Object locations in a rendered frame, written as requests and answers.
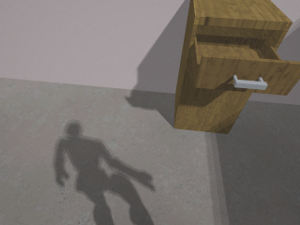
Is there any cabinet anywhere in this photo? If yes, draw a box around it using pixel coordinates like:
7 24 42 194
173 0 293 134

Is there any handle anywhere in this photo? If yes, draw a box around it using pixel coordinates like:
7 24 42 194
233 75 268 90

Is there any drawer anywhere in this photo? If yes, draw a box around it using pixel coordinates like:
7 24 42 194
192 34 300 96

